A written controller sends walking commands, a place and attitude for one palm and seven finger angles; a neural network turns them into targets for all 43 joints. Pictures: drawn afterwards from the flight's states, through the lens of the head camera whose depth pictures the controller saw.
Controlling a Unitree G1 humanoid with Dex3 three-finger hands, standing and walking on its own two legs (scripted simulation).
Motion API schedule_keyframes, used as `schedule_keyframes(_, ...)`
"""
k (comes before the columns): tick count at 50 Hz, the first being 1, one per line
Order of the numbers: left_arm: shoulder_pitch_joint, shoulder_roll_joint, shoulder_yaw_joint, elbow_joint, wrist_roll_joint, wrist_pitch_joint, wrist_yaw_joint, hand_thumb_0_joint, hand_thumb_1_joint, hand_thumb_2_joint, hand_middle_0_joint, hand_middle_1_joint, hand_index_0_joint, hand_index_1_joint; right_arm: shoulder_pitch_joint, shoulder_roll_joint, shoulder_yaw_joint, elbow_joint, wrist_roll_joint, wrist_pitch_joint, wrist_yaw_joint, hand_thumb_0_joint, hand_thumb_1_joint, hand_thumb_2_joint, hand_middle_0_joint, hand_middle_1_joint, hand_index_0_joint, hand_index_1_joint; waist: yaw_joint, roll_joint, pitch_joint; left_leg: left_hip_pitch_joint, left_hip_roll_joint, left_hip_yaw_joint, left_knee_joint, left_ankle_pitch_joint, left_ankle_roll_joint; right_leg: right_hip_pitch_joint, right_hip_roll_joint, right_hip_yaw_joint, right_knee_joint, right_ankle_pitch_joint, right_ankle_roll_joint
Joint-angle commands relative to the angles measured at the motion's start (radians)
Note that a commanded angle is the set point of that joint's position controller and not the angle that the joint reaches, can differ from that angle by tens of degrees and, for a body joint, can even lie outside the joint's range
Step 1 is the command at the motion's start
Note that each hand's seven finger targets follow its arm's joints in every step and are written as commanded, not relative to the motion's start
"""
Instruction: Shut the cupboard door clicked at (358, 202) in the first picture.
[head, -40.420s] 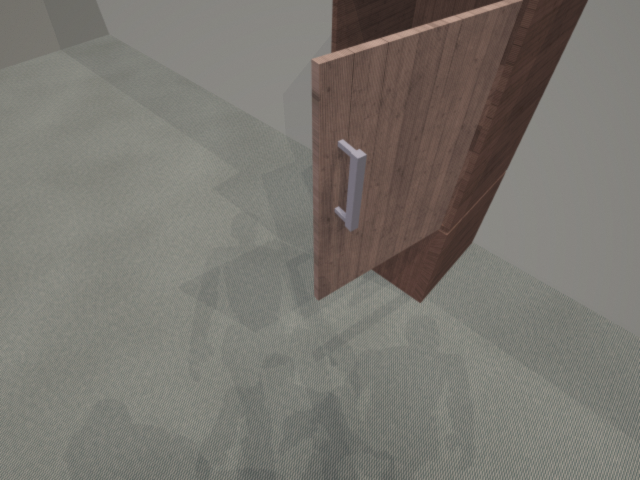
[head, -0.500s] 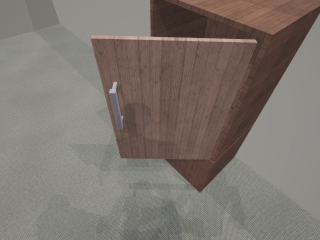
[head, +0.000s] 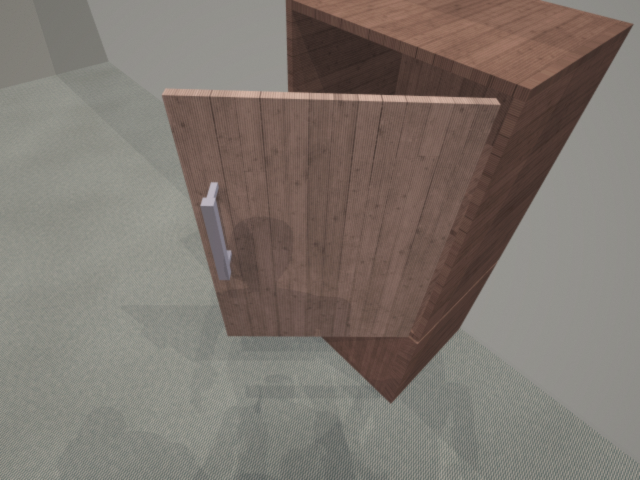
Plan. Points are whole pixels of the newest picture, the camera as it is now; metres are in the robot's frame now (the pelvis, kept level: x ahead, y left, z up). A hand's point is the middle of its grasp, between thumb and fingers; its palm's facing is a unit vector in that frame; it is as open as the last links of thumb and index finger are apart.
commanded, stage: come to a stop and stand still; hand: left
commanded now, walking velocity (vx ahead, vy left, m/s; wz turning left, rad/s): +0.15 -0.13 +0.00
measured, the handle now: (219, 234) +0.47 +0.19 +0.03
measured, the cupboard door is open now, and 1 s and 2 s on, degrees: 47 47 47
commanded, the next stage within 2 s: look again from close up in 1.58 s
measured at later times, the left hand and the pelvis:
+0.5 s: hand out of the picture +0.02 +0.19 -0.18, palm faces +0.02 -0.98 -0.21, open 7.3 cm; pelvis +0.00 +0.01 +0.00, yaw +0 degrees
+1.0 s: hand out of the picture -0.01 +0.21 -0.16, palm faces -0.03 -0.96 -0.27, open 7.4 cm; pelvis -0.02 +0.01 +0.00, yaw -1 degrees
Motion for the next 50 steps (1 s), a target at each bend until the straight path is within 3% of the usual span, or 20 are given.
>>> schedule_keyframes(1,0.081,0.082,0.031,-0.044,-0.005,-0.019,0.007,0.000,0.900,0.900,-0.200,-0.300,-0.200,-0.300,0.028,-0.149,-0.046,-0.046,0.004,-0.027,-0.022,0.000,-0.900,-0.900,0.200,0.300,0.200,0.300,0.008,0.045,0.084,-0.072,0.153,-0.139,-0.095,-0.049,0.059,-0.050,-0.039,0.030,-0.029,0.003,-0.054)
schedule_keyframes(3,0.127,0.068,0.036,-0.031,-0.007,-0.025,0.012,0.000,0.900,0.900,-0.200,-0.300,-0.200,-0.300,0.044,-0.116,-0.043,-0.043,0.007,-0.033,-0.029,0.000,-0.900,-0.900,0.200,0.300,0.200,0.300,0.014,0.001,0.048,-0.075,0.118,-0.078,0.011,0.064,0.047,0.002,-0.067,0.076,-0.040,0.110,-0.073)
schedule_keyframes(5,0.179,0.078,0.043,-0.011,-0.011,-0.032,0.026,0.000,0.900,0.900,-0.200,-0.300,-0.200,-0.300,0.046,-0.063,-0.030,-0.046,0.010,-0.035,-0.035,0.000,-0.900,-0.900,0.200,0.300,0.200,0.300,0.023,-0.086,0.037,-0.149,0.054,0.004,0.134,0.124,0.011,0.103,-0.131,0.160,-0.068,0.394,-0.103)
schedule_keyframes(6,0.200,0.081,0.045,-0.001,-0.015,-0.037,0.034,0.000,0.900,0.900,-0.200,-0.300,-0.200,-0.300,0.048,-0.040,-0.028,-0.045,0.014,-0.031,-0.038,0.000,-0.900,-0.900,0.200,0.300,0.200,0.300,0.019,-0.117,0.016,-0.156,0.044,0.019,0.160,0.070,-0.004,0.133,-0.172,0.190,-0.074,0.562,-0.121)
schedule_keyframes(7,0.191,0.073,0.040,-0.001,-0.018,-0.039,0.041,0.000,0.900,0.900,-0.200,-0.300,-0.200,-0.300,0.056,-0.029,-0.027,-0.040,0.018,-0.026,-0.042,0.000,-0.900,-0.900,0.200,0.300,0.200,0.300,0.008,-0.110,0.016,-0.135,0.053,0.008,0.141,0.029,-0.011,0.129,-0.183,0.177,-0.062,0.699,-0.130)
schedule_keyframes(9,0.149,0.058,0.033,-0.015,-0.020,-0.040,0.049,0.000,0.900,0.900,-0.200,-0.300,-0.200,-0.300,0.090,-0.025,-0.031,-0.019,0.025,-0.025,-0.047,0.000,-0.900,-0.900,0.200,0.300,0.200,0.300,-0.015,-0.039,0.007,-0.024,0.078,-0.010,0.032,0.247,-0.010,0.085,-0.134,0.091,-0.020,0.808,-0.092)
schedule_keyframes(11,0.129,0.039,0.032,-0.031,-0.020,-0.035,0.056,0.000,0.900,0.900,-0.200,-0.300,-0.200,-0.300,0.113,-0.040,-0.037,-0.009,0.023,-0.026,-0.058,0.000,-0.900,-0.900,0.200,0.300,0.200,0.300,-0.014,0.046,-0.012,0.058,0.107,-0.026,0.031,0.569,-0.001,0.060,-0.096,0.051,0.013,0.761,-0.055)
schedule_keyframes(14,0.134,0.030,0.037,-0.045,-0.015,-0.024,0.063,0.000,0.900,0.900,-0.200,-0.300,-0.200,-0.300,0.115,-0.041,-0.049,-0.025,0.023,-0.019,-0.063,0.000,-0.900,-0.900,0.200,0.300,0.200,0.300,-0.006,0.053,-0.023,0.078,0.117,-0.022,0.055,0.670,0.009,0.048,-0.091,0.037,0.021,0.677,-0.044)
schedule_keyframes(19,0.089,0.006,0.039,-0.080,-0.009,-0.009,0.058,0.000,0.900,0.900,-0.200,-0.300,-0.200,-0.300,0.083,-0.033,-0.059,-0.061,0.018,-0.011,-0.056,0.000,-0.900,-0.900,0.200,0.300,0.200,0.300,-0.004,0.022,-0.010,0.045,0.124,-0.049,0.003,0.484,0.025,0.010,-0.073,0.039,-0.003,0.450,-0.040)
schedule_keyframes(21,0.072,0.012,0.037,-0.081,-0.009,-0.008,0.054,0.000,0.900,0.900,-0.200,-0.300,-0.200,-0.300,0.071,-0.038,-0.056,-0.066,0.016,-0.015,-0.051,0.000,-0.900,-0.900,0.200,0.300,0.200,0.300,0.000,0.047,-0.023,0.035,0.119,-0.055,-0.009,0.478,0.028,0.023,-0.074,0.037,-0.003,0.432,-0.036)
schedule_keyframes(22,0.129,0.059,0.042,-0.055,-0.006,-0.018,0.086,0.000,0.900,0.900,-0.200,-0.300,-0.200,-0.300,-0.016,-0.092,-0.058,-0.158,0.030,-0.020,-0.039,0.000,-0.900,-0.900,0.200,0.300,0.200,0.300,0.020,0.054,-0.031,0.017,0.139,-0.010,0.177,0.519,-0.007,-0.012,-0.124,0.061,-0.025,0.637,-0.034)
schedule_keyframes(23,0.077,0.084,0.042,-0.107,-0.008,-0.027,0.077,0.000,0.900,0.900,-0.200,-0.300,-0.200,-0.300,0.034,-0.038,-0.051,-0.184,0.019,-0.015,-0.029,0.000,-0.900,-0.900,0.200,0.300,0.200,0.300,-0.012,0.025,-0.069,-0.057,0.075,-0.030,0.098,0.130,-0.002,0.027,-0.135,0.103,-0.002,0.428,-0.072)
schedule_keyframes(24,0.032,0.071,0.036,-0.114,-0.011,-0.033,0.067,0.000,0.900,0.900,-0.200,-0.300,-0.200,-0.300,0.017,-0.017,-0.043,-0.195,0.007,-0.014,-0.022,0.000,-0.900,-0.900,0.200,0.300,0.200,0.300,-0.006,0.060,-0.058,-0.052,0.055,-0.025,0.038,0.036,0.005,-0.006,-0.134,0.104,-0.005,0.353,-0.083)
schedule_keyframes(25,0.012,0.063,0.028,-0.130,-0.009,-0.031,0.058,0.000,0.900,0.900,-0.200,-0.300,-0.200,-0.300,0.046,-0.031,-0.042,-0.203,0.007,-0.018,-0.021,0.000,-0.900,-0.900,0.200,0.300,0.200,0.300,-0.020,0.078,-0.034,-0.051,0.077,-0.061,0.003,0.081,0.019,-0.047,-0.094,0.080,0.007,0.197,-0.077)
schedule_keyframes(27,0.008,0.051,0.020,-0.139,-0.005,-0.015,0.048,0.000,0.900,0.900,-0.200,-0.300,-0.200,-0.300,0.029,-0.068,-0.039,-0.222,0.002,-0.025,-0.021,0.000,-0.900,-0.900,0.200,0.300,0.200,0.300,0.005,0.161,0.041,-0.118,0.130,-0.129,-0.074,0.107,0.049,-0.068,-0.026,0.018,0.028,0.002,-0.054)
schedule_keyframes(28,0.010,0.047,0.017,-0.140,-0.003,-0.011,0.045,0.000,0.900,0.900,-0.200,-0.300,-0.200,-0.300,0.020,-0.082,-0.039,-0.236,0.003,-0.026,-0.021,0.000,-0.900,-0.900,0.200,0.300,0.200,0.300,0.011,0.125,0.066,-0.147,0.138,-0.146,-0.102,0.051,0.057,-0.067,-0.015,0.009,0.026,-0.028,-0.050)
schedule_keyframes(31,-0.002,0.064,0.013,-0.146,-0.003,-0.009,0.033,0.000,0.900,0.900,-0.200,-0.300,-0.200,-0.300,0.009,-0.113,-0.040,-0.254,-0.001,-0.023,-0.015,0.000,-0.900,-0.900,0.200,0.300,0.200,0.300,0.014,0.071,0.116,-0.209,0.120,-0.154,-0.171,-0.192,0.056,-0.075,-0.016,0.020,0.006,-0.069,-0.052)
schedule_keyframes(33,0.000,0.078,0.014,-0.151,-0.001,-0.008,0.028,0.000,0.900,0.900,-0.200,-0.300,-0.200,-0.300,0.001,-0.134,-0.044,-0.257,-0.002,-0.020,-0.010,0.000,-0.900,-0.900,0.200,0.300,0.200,0.300,0.017,0.056,0.128,-0.225,0.115,-0.160,-0.199,-0.273,0.056,-0.085,-0.016,0.026,-0.002,-0.091,-0.052)
schedule_keyframes(42,-0.014,0.125,0.021,-0.150,-0.005,-0.026,0.021,0.000,0.900,0.900,-0.200,-0.300,-0.200,-0.300,0.030,-0.158,-0.039,-0.225,0.000,-0.027,-0.006,0.000,-0.900,-0.900,0.200,0.300,0.200,0.300,0.001,-0.008,0.061,-0.133,0.086,-0.120,-0.156,-0.181,0.050,-0.121,-0.048,0.093,-0.072,-0.144,-0.061)
schedule_keyframes(50,-0.027,0.138,0.020,-0.107,-0.011,-0.036,0.022,0.000,0.900,0.900,-0.200,-0.300,-0.200,-0.300,0.043,-0.151,-0.028,-0.169,0.006,-0.039,-0.012,0.000,-0.900,-0.900,0.200,0.300,0.200,0.300,-0.002,-0.011,0.024,-0.062,0.085,-0.077,-0.110,0.015,0.038,-0.078,-0.071,0.105,-0.080,0.002,-0.063)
